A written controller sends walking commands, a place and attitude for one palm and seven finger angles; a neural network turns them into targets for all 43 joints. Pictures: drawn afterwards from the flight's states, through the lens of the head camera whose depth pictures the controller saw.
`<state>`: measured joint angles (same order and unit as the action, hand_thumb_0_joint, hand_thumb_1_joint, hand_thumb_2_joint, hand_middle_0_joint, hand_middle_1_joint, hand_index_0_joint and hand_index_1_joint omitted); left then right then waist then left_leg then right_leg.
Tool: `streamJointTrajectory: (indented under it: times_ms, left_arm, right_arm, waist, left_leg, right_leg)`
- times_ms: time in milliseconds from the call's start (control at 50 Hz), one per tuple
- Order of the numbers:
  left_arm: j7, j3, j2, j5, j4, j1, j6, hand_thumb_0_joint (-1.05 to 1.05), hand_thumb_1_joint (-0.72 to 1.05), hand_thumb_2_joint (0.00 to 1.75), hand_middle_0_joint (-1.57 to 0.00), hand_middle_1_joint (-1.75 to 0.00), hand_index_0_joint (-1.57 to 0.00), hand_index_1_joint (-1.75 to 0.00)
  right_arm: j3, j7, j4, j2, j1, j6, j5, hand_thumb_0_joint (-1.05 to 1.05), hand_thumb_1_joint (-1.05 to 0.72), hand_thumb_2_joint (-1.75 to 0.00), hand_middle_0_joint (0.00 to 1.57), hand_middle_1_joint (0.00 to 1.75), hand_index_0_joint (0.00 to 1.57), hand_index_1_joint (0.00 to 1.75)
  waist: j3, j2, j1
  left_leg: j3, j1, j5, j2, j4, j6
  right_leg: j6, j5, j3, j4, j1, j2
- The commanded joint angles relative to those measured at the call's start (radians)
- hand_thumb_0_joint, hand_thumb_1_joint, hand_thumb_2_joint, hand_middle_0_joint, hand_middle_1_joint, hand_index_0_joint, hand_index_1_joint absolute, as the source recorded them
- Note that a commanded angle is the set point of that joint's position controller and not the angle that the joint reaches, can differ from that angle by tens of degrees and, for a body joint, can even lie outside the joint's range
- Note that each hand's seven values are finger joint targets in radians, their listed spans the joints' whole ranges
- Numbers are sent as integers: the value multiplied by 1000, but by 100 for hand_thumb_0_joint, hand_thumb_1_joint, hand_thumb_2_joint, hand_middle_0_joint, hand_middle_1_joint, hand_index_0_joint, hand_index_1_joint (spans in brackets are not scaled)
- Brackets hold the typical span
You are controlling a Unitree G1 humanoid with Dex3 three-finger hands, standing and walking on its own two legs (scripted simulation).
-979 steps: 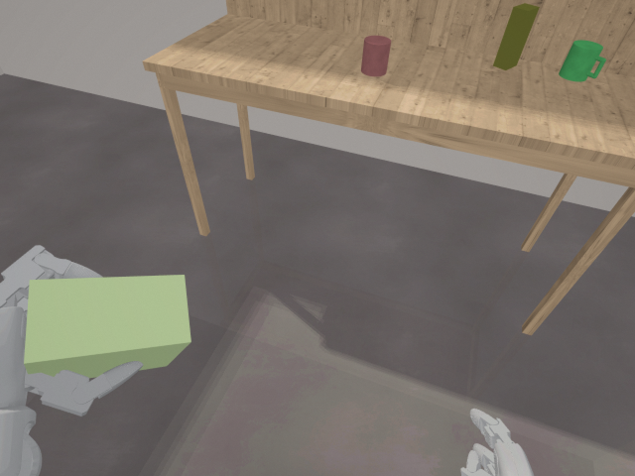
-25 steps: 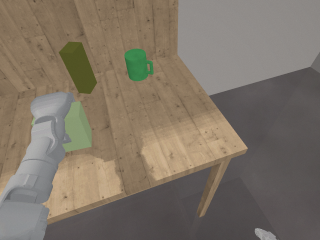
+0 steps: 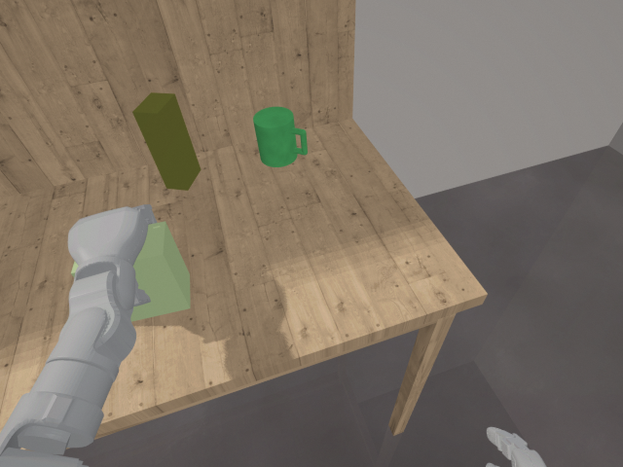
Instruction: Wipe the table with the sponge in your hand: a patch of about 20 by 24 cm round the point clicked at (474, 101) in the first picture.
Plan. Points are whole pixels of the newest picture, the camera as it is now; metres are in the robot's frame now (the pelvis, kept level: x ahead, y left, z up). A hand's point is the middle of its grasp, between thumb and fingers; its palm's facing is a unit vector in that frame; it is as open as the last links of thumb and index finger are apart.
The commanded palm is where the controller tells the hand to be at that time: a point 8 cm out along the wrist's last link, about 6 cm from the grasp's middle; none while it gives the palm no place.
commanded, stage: wipe back along the middle lane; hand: left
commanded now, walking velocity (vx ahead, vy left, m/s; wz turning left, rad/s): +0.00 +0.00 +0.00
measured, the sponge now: (143, 283) +0.35 +0.28 +0.04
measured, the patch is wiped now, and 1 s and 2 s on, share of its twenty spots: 0.55 0.75 0.85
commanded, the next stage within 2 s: slide across to the third lane in 0.84 s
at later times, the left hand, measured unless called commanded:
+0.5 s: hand (127, 292) +0.30 +0.26 +0.09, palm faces +0.04 -0.06 -1.00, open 10.4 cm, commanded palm +0.26 +0.24 +0.12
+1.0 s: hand (133, 325) +0.26 +0.24 +0.09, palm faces +0.06 -0.08 -1.00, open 10.4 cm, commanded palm +0.22 +0.22 +0.12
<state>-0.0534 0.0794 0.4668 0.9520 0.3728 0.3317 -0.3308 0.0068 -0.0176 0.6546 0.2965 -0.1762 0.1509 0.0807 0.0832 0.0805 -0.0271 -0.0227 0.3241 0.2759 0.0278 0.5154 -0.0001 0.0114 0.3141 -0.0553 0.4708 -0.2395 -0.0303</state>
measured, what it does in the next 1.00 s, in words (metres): stands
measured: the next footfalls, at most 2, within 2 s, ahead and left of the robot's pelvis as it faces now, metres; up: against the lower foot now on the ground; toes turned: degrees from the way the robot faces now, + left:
none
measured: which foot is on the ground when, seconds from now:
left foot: down 0.00-1.00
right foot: down 0.00-1.00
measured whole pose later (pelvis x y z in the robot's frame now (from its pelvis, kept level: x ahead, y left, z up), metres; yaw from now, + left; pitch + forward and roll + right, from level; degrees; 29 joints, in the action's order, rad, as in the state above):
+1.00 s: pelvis -0.01 -0.01 +0.00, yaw +0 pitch +1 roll +0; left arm -0.06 0.14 0.41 0.95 -0.07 -0.04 -0.44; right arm -0.01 0.00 0.62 0.28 -0.10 0.11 0.07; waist 0.07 0.11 -0.08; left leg -0.02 0.26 0.28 0.04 0.53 0.02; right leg -0.01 0.34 -0.05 0.53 -0.20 -0.02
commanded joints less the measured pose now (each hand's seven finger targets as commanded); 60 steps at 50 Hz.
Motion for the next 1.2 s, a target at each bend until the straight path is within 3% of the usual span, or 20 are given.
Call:
streamJointTrajectory:
  times_ms: [0, 20, 100, 160, 200, 220, 300, 400, 420, 600, 620, 700, 740, 800, 820, 900, 1000, 1020, 1100, 1180]
  left_arm:
    - [30, -45, 170, 1, -113, 125, -34, 0, 10, 130, -120, -160, -120, -160]
    - [32, 6, 115, 0, -125, 118, -37, 0, 10, 130, -120, -160, -120, -160]
    - [32, -25, 134, -3, -168, 59, -52, 0, 10, 130, -120, -160, -120, -160]
    - [33, 22, 75, -9, -211, 1, -55, 0, 10, 130, -120, -160, -120, -160]
    - [28, -29, 124, -10, -237, -36, -64, 0, 10, 130, -120, -160, -120, -160]
    - [31, 32, 57, -14, -266, -33, -67, 0, 10, 130, -120, -160, -120, -160]
    - [26, -23, 124, -17, -288, -28, -95, 0, 10, 130, -120, -160, -120, -160]
    - [33, 12, 83, -10, -316, -55, -107, 0, 10, 130, -120, -160, -120, -160]
    - [38, 71, 24, -11, -341, -50, -104, 0, 10, 130, -120, -160, -120, -160]
    - [33, 11, 75, -19, -386, -154, -112, 0, 10, 130, -120, -160, -120, -160]
    - [37, 72, 9, -23, -412, -143, -111, 0, 10, 130, -120, -160, -120, -160]
    - [31, 27, 45, -26, -439, -245, -109, 0, 10, 130, -120, -160, -120, -160]
    - [31, 68, -2, -32, -455, -249, -108, 0, 10, 130, -120, -160, -120, -160]
    - [20, -3, 72, -33, -468, -279, -117, 0, 10, 130, -120, -160, -120, -160]
    - [25, 69, -1, -36, -491, -252, -120, 0, 10, 130, -120, -160, -120, -160]
    - [18, 8, 50, -36, -507, -350, -117, 0, 10, 130, -120, -160, -120, -160]
    - [13, 16, 58, -27, -559, -290, -122, 0, 10, 130, -120, -160, -120, -160]
    - [16, 74, 4, -29, -575, -244, -123, 0, 10, 130, -120, -160, -120, -160]
    - [15, 64, 40, -17, -580, -148, -120, 0, 10, 130, -120, -160, -120, -160]
    - [17, 139, -27, -13, -570, -81, -98, 0, 10, 130, -120, -160, -120, -160]
  right_arm:
    - [39, -2, -154, 126, 137, -49, 0, 0, -90, -90, 20, 30, 20, 30]
    - [37, -1, -160, 119, 135, -51, 0, 0, -90, -90, 20, 30, 20, 30]
    - [35, 3, -164, 118, 154, -54, -2, 0, -90, -90, 20, 30, 20, 30]
    - [31, 12, -175, 109, 157, -59, -2, 0, -90, -90, 20, 30, 20, 30]
    - [30, 13, -175, 112, 173, -57, -4, 0, -90, -90, 20, 30, 20, 30]
    - [26, 16, -184, 102, 176, -60, -3, 0, -90, -90, 20, 30, 20, 30]
    - [21, 9, -179, 108, 200, -55, -5, 0, -90, -90, 20, 30, 20, 30]
    - [17, 6, -182, 102, 218, -61, -3, 0, -90, -90, 20, 30, 20, 30]
    - [15, 10, -192, 94, 214, -66, -3, 0, -90, -90, 20, 30, 20, 30]
    - [16, 11, -194, 97, 242, -73, -6, 0, -90, -90, 20, 30, 20, 30]
    - [12, 13, -206, 88, 237, -77, -4, 0, -90, -90, 20, 30, 20, 30]
    - [17, 19, -203, 92, 250, -84, -7, 0, -90, -90, 20, 30, 20, 30]
    - [17, 20, -208, 84, 241, -88, -5, 0, -90, -90, 20, 30, 20, 30]
    - [18, 16, -201, 91, 261, -86, -7, 0, -90, -90, 20, 30, 20, 30]
    - [11, 15, -217, 81, 261, -90, -5, 0, -90, -90, 20, 30, 20, 30]
    - [17, 18, -211, 86, 268, -96, -9, 0, -90, -90, 20, 30, 20, 30]
    - [17, 16, -208, 82, 278, -99, -12, 0, -90, -90, 20, 30, 20, 30]
    - [12, 14, -217, 74, 271, -104, -10, 0, -90, -90, 20, 30, 20, 30]
    - [11, 3, -205, 74, 295, -110, -11, 0, -90, -90, 20, 30, 20, 30]
    - [10, 4, -193, 66, 282, -123, -13, 0, -90, -90, 20, 30, 20, 30]
  waist:
    - [169, -93, -23]
    - [176, -91, -16]
    - [176, -95, -30]
    - [171, -95, -29]
    - [168, -81, -41]
    - [168, -81, -32]
    - [129, -108, -41]
    - [133, -86, -44]
    - [149, -87, -34]
    - [108, -114, -54]
    - [118, -118, -43]
    - [120, -117, -60]
    - [103, -134, -49]
    - [94, -134, -65]
    - [87, -138, -53]
    - [105, -128, -75]
    - [91, -125, -64]
    - [88, -132, -51]
    - [99, -101, -56]
    - [102, -102, -41]
  left_leg:
    - [12, -135, -343, -56, -36, -53]
    - [10, -143, -351, -59, -35, -54]
    - [16, -147, -350, -52, -35, -50]
    - [17, -150, -386, -51, -26, -48]
    - [18, -149, -384, -46, -30, -44]
    - [15, -153, -392, -50, -26, -46]
    - [19, -138, -321, -47, -46, -45]
    - [18, -151, -320, -49, -43, -43]
    - [15, -157, -337, -54, -34, -46]
    - [11, -137, -287, -51, -39, -45]
    - [5, -134, -299, -57, -33, -47]
    - [4, -135, -312, -54, -28, -45]
    - [-1, -128, -304, -56, -23, -47]
    - [2, -124, -280, -53, -32, -45]
    - [-5, -117, -272, -59, -32, -47]
    - [-5, -130, -288, -58, -25, -45]
    - [-3, -136, -285, -55, -24, -46]
    - [-9, -133, -277, -58, -25, -49]
    - [3, -165, -241, -55, -44, -48]
    - [9, -181, -253, -55, -46, -47]
  right_leg:
    - [-66, -378, -23, -30, 50, 72]
    - [-64, -384, -28, -25, 53, 71]
    - [-67, -374, -25, -24, 55, 74]
    - [-64, -406, -33, -11, 60, 72]
    - [-66, -399, -27, -13, 65, 73]
    - [-63, -407, -32, -7, 65, 72]
    - [-65, -348, -25, -23, 56, 74]
    - [-67, -340, -24, -16, 54, 74]
    - [-65, -361, -28, -9, 61, 72]
    - [-63, -340, -11, -17, 61, 72]
    - [-59, -359, -21, -9, 68, 68]
    - [-60, -402, -6, -5, 83, 68]
    - [-54, -398, -12, -6, 72, 64]
    - [-56, -371, 4, -9, 76, 68]
    - [-51, -362, -8, -9, 70, 63]
    - [-55, -399, 12, -4, 91, 65]
    - [-55, -394, 18, -6, 70, 65]
    - [-50, -379, 3, -8, 62, 61]
    - [-58, -300, 16, -25, 49, 66]
    - [-59, -302, -4, -24, 42, 63]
